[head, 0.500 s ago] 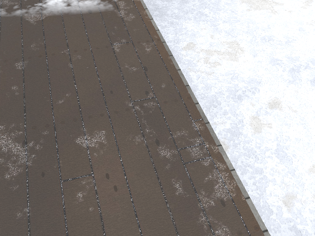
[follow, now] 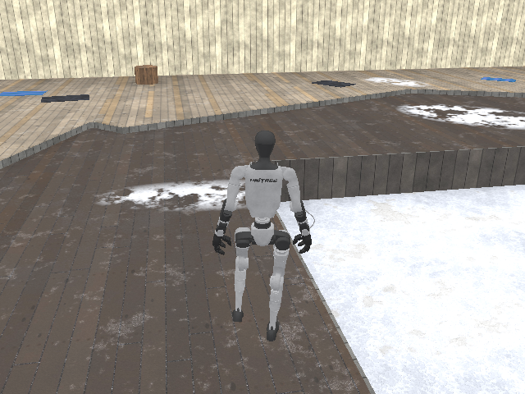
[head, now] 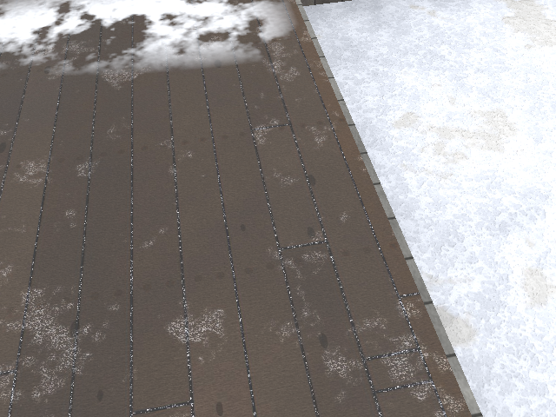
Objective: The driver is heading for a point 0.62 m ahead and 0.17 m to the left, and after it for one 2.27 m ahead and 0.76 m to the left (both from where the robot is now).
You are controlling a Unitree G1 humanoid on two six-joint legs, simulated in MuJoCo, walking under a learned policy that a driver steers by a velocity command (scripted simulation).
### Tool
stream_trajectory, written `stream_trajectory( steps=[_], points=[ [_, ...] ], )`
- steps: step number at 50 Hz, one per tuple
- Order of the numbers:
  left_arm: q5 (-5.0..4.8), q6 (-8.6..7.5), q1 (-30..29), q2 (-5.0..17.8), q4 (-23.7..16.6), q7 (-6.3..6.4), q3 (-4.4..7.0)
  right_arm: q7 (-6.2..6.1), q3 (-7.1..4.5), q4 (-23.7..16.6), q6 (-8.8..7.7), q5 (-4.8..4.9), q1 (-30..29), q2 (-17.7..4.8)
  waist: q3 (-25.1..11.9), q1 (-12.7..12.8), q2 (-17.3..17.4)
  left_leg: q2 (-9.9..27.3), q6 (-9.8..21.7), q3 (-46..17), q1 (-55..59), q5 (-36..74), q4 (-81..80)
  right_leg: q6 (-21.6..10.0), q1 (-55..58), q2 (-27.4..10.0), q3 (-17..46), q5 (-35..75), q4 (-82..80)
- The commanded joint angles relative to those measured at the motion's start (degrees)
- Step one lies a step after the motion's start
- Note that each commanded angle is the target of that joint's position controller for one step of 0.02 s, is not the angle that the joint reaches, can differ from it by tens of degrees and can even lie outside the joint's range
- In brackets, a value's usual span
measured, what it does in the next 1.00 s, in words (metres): walks ahead, turning left: left foot, then right foot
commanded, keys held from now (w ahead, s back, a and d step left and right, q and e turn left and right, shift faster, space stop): w+q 0.70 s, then w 0.30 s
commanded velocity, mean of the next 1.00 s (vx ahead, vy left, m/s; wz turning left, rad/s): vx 0.50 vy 0.00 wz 0.46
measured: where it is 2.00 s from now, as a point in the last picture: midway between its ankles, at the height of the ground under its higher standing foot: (173, 269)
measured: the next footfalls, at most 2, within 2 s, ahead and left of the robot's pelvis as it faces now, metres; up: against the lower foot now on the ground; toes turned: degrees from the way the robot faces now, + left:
left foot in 0.30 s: +0.30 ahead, +0.12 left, +0.00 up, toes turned +15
right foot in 0.84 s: +0.64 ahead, +0.07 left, +0.00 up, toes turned +28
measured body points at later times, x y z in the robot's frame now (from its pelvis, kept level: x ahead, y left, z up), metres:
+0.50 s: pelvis +0.25 +0.07 -0.01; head +0.28 +0.08 +0.44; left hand +0.29 +0.35 -0.13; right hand +0.39 -0.18 -0.14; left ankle +0.26 +0.11 -0.75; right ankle +0.28 -0.09 -0.66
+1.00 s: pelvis +0.53 +0.11 -0.01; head +0.56 +0.10 +0.44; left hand +0.50 +0.39 -0.12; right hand +0.72 -0.10 -0.14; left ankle +0.41 +0.18 -0.66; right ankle +0.61 +0.05 -0.75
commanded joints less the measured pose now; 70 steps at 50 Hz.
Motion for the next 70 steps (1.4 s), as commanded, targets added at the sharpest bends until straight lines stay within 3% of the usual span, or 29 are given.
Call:
stream_trajectory(
  steps=[1, 6, 10, 13, 15, 16, 17, 18, 19, 20, 21, 23, 26, 36, 39, 41, 42, 43, 44, 46, 48, 50, 52, 62, 65, 67, 68, 69, 70],
  points=[
    [0.05, -0.96, 0.82, 5.54, -2.46, 0.4, 1.16, 0.48, -0.46, -2.16, 0.06, 0.08, -0.87, -1.83, 3.44, -0.7, -4.99, 1.19, -0.71, -0.9, -6.4, 6.2, -2.11, -3.23, -0.09, -16.29, 8.75, 9.77, -10.88],
    [0.14, -0.4, 3.97, 4.46, -0.48, 0.94, 0.84, 1.35, 0.73, -5.14, -0.52, -0.06, -10.01, -0.13, 5.19, 1.62, -6.1, 1.03, -0.35, 4.57, -6.81, 10.68, -15.04, -1.9, 4.45, -15.62, 1.27, 20.84, -8.79],
    [0.57, 0.12, 5.96, 6.57, 1.32, 1.69, 1.36, 2.02, 1.4, -8.16, -0.95, -0.28, -15.53, 0.08, 5.16, 2.8, -5.92, -0.82, 2.85, 9.47, -3.63, 6.63, -24.16, -1.46, 10.54, -17.38, -2.21, 31.33, -5.13],
    [0.45, 0.77, 5.6, 8.93, 2.13, 2.4, 1.99, 1.28, 0.66, -7.44, -0.97, -0.42, -9.96, -1.48, 0.63, -0.39, -7.71, -6.36, 6.74, 13.37, 6.25, -1.73, -25.94, -1.07, 13.59, -17.98, -4.8, 56.22, 6.64],
    [0.35, 1.54, 3.95, 10.4, 1.58, 2.23, 2.37, 0.45, -1.07, -3.57, -1.8, -0.83, 3.98, -4.37, -7.45, -6.7, -6.49, -9.5, 10.45, 11.76, 23.7, -2.01, -31.78, -0.27, 8.24, -17.32, -5.95, 51.87, 27.44],
    [0.13, 1.31, 3.03, 9.48, -0.42, 1.85, 2.07, -0.52, -2.99, -1.99, -1.89, -1.7, 11.42, -9.66, -12.89, -9.77, -0.8, 0.29, 13.71, -1.73, 37.31, -6.68, -34.32, 1.22, -4.18, -15.63, -6.17, 30.91, 44.47],
    [-0.86, 0.71, 3.16, 3.82, -5.05, 0.54, 1.05, -0.8, -4.53, -3.32, -1.45, -1.09, 8.9, -15.49, -16.2, -5.94, 13.79, 16.26, 24.46, -36.26, 51.52, -6.26, -41.81, 4.68, -30.03, -1.19, -1.82, -19.78, 66.42],
    [-0.03, 0.16, -3.86, 7.66, -5.93, 0.2, 1.67, -0.87, -4.13, -3.56, -0.82, 0.18, 9.45, -13.57, -14.23, -8.16, 1.26, 15.5, 23.22, -35.89, 51.17, -5.48, -45.17, 4.07, -37.44, -3.61, 10.21, -16.53, 67.96],
    [-0.57, -0.58, -6.88, 6.84, -7.29, -0.29, 1.32, -1.36, -3.59, -3.52, -0.76, 0.65, 6.47, -11.36, -6.88, -6.69, 0.74, 14.43, 20.98, -28.49, 44.42, -3.5, -46.08, 3.6, -39.55, -6.24, 10.54, -11.35, 65.06],
    [-0.41, -0.95, -6.47, 6.84, -6.44, -0.11, 1.55, -1.24, -2.67, -3.35, -1.14, 0.66, 4.42, -8.0, -1.25, -3.77, -4.76, 11.24, 17.1, -22.04, 35.77, 9.31, -46.27, 3.51, -35.52, -8.44, 10.27, -7.69, 59.04],
    [0.45, -0.19, -5.32, 6.02, -6.4, -0.17, 1.55, -1.55, -2.32, -4.0, -1.32, 1.12, 1.42, -7.05, -1.35, -1.11, -5.63, 8.29, 15.24, -17.92, 31.85, 9.05, -47.51, 4.11, -32.24, -9.22, 10.38, -6.6, 55.57],
    [1.83, 1.96, -3.14, 5.52, -6.24, -0.3, 1.35, -1.65, -1.69, -4.98, -2.53, 1.37, -0.33, -5.92, -1.47, 1.07, -2.78, 6.07, 15.63, -15.33, 25.56, 14.32, -49.04, 6.31, -26.85, -10.0, 10.44, -7.35, 51.4],
    [1.89, 3.34, -6.89, 4.54, -8.09, -0.76, 1.1, -1.58, -1.9, -4.62, -3.61, 1.19, 2.02, -7.98, -0.21, 1.01, -2.51, 2.89, 14.7, -11.76, 22.52, 16.31, -50.27, 8.41, -27.92, -9.95, 8.56, -3.49, 43.18],
    [0.98, 2.66, -24.89, 5.13, -16.31, -1.5, -0.28, -2.2, -2.24, -4.08, -3.05, 0.56, 11.72, -9.18, 0.64, -5.75, 0.63, 3.29, 10.92, -16.28, 34.04, 21.58, -45.36, 7.57, -33.17, -5.86, 8.93, 8.53, 20.4],
    [0.63, 1.92, -21.28, 6.1, -16.45, -1.41, -0.02, -2.59, -2.21, -4.47, -3.51, 0.45, 9.71, -9.7, 0.01, -3.32, 1.27, 4.84, 8.42, -16.78, 32.89, 27.47, -43.17, 4.61, -22.74, -4.1, 8.42, 6.14, 14.79],
    [0.76, 1.09, -9.05, 8.1, -13.09, -0.5, 1.1, -2.14, -2.04, -4.16, -4.02, 0.46, 8.44, -10.12, -5.22, 2.47, -0.03, 1.8, 6.19, -13.25, 31.59, 38.04, -30.06, 1.58, -6.72, -1.79, 7.18, 3.46, 9.21],
    [1.46, 0.59, -0.61, 10.03, -11.71, 0.3, 1.87, -1.79, -1.46, -4.73, -4.44, 0.73, 8.15, -8.31, -11.17, 6.46, -1.93, -1.54, 4.74, -11.03, 24.59, 29.23, -17.99, -0.66, 6.78, -7.5, 12.31, -0.3, 8.31],
    [3.01, 0.58, 5.62, 15.33, -11.4, 0.95, 3.09, -1.57, -0.09, -6.5, -4.64, 2.53, 12.34, -2.73, -18.25, 5.88, -11.44, -8.4, 2.16, -5.55, 9.59, 2.81, 0.03, -5.66, 21.18, -22.97, 35.05, -9.4, 6.02],
    [1.93, 1.42, 4.73, 16.74, -9.85, 0.24, 3.88, -1.43, -0.21, -6.16, -4.35, 1.69, 16.46, -4.5, -18.15, 3.05, -17.76, -11.58, 2.01, -4.06, 0.25, -19.93, 8.29, -10.27, 19.97, -28.34, 54.82, -11.68, -2.14],
    [0.45, 1.52, -4.45, 7.3, -11.42, -0.58, 1.89, -1.15, -0.17, -6.0, -3.54, -0.55, 8.44, -5.78, -3.34, 0.96, -2.4, -5.62, 1.99, -5.08, -2.14, -11.06, 10.68, -8.59, 4.15, -23.38, 40.38, -14.67, -3.77],
    [0.22, 0.77, -4.86, 5.22, -9.98, -0.63, 1.09, -0.44, 0.04, -7.01, -2.89, -1.36, 5.68, -4.5, -1.06, -0.82, -4.66, -2.83, 1.37, -4.55, 0.83, -8.68, 5.25, -5.41, -2.28, -17.82, 28.58, -2.1, -5.31],
    [0.04, -0.46, -3.68, 6.2, -8.42, -0.91, 1.3, 0.21, 0.21, -6.35, -2.0, -1.36, 6.99, -4.56, -1.85, -1.75, -8.23, -2.54, 0.53, -3.28, 3.12, -7.2, 3.67, -5.69, -4.28, -16.04, 24.07, 6.78, -6.53],
    [-0.3, -1.11, -1.03, 6.23, -6.93, -1.21, 1.34, 0.36, 0.45, -6.87, -1.77, -1.44, 4.07, -4.1, -0.92, -1.42, -6.84, -1.75, -0.06, -2.01, 0.66, -5.03, 1.88, -5.95, -3.51, -14.93, 19.73, 13.4, -7.41],
    [-0.12, 0.24, 7.88, 8.4, -2.19, -0.58, 1.85, 0.81, 3.01, -12.66, -2.9, -0.17, -16.37, -1.16, 1.7, 3.55, -7.76, -0.59, -1.33, 5.9, 1.79, 4.94, -26.55, -4.78, 2.72, -14.49, 13.64, 19.6, -6.77],
    [0.3, 0.79, 7.94, 9.79, -1.26, -0.12, 2.17, 0.38, 2.53, -12.98, -3.53, -0.41, -15.67, -2.5, 1.19, 2.23, -7.75, -2.44, 1.26, 6.31, 6.21, 0.23, -30.66, -3.81, 6.11, -16.74, 14.2, 26.36, -2.14],
    [-0.28, 1.31, 6.91, 9.83, -1.04, -0.14, 2.15, -0.39, 1.48, -8.9, -4.24, -0.92, -4.54, -4.04, -4.49, -2.79, -5.58, -5.55, 3.8, 7.71, 21.91, 0.53, -36.92, -1.97, 4.85, -13.62, 10.65, 35.9, 11.43],
    [-0.64, 1.23, 5.86, 8.55, -2.29, -0.13, 1.66, -1.07, 0.38, -6.37, -4.73, -1.96, 5.49, -7.23, -10.86, -6.91, -2.72, 1.06, 6.51, 0.53, 36.92, -1.77, -37.01, -0.54, -4.07, -11.21, 8.46, 27.03, 24.03],
    [-2.28, 1.04, 9.01, 2.54, -5.3, -0.63, 0.02, -1.8, -1.53, -5.6, -4.4, -2.83, 11.97, -13.75, -19.09, -7.59, 10.56, 18.5, 13.46, -24.27, 54.98, -8.9, -39.81, 2.75, -25.12, -3.06, 3.19, -1.11, 45.22],
    [-0.32, 1.47, 5.97, 7.8, -4.61, -0.13, 1.54, -1.69, -1.49, -4.97, -3.57, -0.51, 12.18, -12.13, -17.42, -8.2, 7.91, 20.1, 14.85, -33.19, 51.72, -6.95, -44.97, 2.23, -32.29, -1.18, 8.53, -18.72, 52.79]
  ],
)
